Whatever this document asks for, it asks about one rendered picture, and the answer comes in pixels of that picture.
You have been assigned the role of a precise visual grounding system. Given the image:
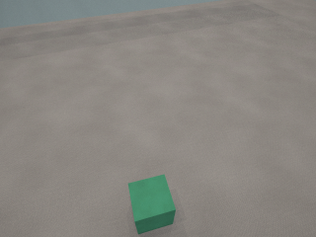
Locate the carton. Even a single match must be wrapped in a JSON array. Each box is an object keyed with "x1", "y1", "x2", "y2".
[{"x1": 128, "y1": 174, "x2": 176, "y2": 234}]

